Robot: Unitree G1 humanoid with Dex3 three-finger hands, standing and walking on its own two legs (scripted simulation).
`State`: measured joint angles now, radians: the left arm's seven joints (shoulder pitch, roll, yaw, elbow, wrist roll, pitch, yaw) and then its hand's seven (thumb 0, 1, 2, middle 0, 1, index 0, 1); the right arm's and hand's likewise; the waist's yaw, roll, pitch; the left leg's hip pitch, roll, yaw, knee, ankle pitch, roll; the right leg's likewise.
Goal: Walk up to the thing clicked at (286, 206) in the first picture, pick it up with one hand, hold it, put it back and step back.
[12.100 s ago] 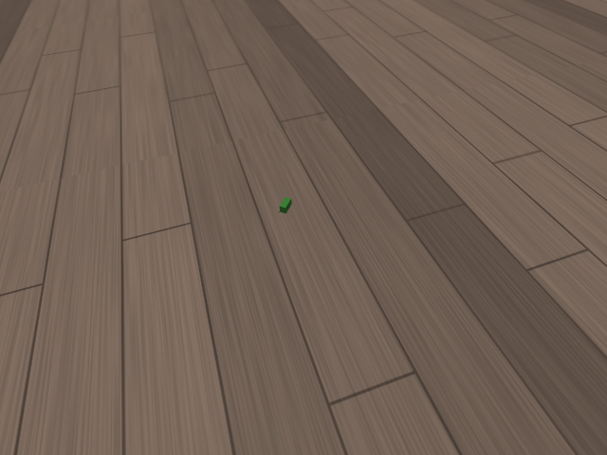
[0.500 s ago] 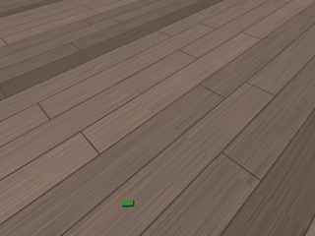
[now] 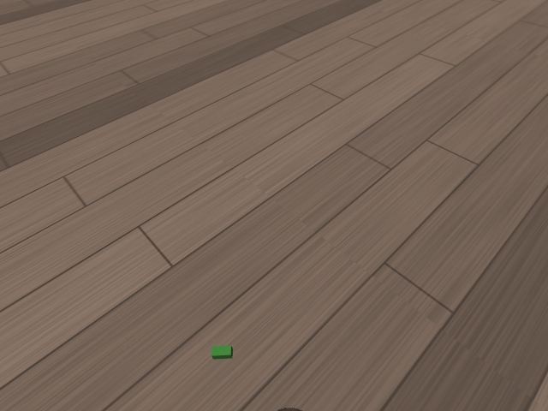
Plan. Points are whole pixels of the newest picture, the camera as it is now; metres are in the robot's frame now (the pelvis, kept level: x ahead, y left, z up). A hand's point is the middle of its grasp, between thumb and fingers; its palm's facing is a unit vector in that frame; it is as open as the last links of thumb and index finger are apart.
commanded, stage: rise first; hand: left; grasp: from above
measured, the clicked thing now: (222, 352) +0.45 +0.24 -0.76
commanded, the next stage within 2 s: none
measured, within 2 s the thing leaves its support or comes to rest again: neither
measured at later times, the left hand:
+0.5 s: hand out of the picture +0.14 +0.26 -0.20, palm faces -0.09 -0.92 -0.38, open 11.9 cm
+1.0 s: hand out of the picture +0.12 +0.27 -0.24, palm faces -0.17 -0.86 -0.47, open 12.2 cm
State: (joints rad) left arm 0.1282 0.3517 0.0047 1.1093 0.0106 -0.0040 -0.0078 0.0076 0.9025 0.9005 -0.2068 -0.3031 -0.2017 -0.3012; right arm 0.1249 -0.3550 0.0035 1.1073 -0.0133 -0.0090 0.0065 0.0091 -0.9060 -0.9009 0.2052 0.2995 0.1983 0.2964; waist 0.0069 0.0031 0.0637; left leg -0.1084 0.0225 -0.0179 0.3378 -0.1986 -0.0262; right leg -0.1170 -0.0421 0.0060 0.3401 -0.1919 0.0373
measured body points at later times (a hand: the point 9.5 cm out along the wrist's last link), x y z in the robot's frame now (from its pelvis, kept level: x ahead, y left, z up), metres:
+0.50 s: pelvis -0.01 +0.01 -0.05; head +0.06 +0.01 +0.40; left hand +0.14 +0.31 -0.17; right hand +0.11 -0.25 -0.15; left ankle -0.01 +0.14 -0.75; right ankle +0.00 -0.14 -0.75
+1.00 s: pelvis -0.02 +0.01 -0.11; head +0.09 +0.02 +0.32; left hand +0.13 +0.31 -0.21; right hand +0.17 -0.23 -0.20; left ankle -0.01 +0.14 -0.75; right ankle +0.00 -0.14 -0.75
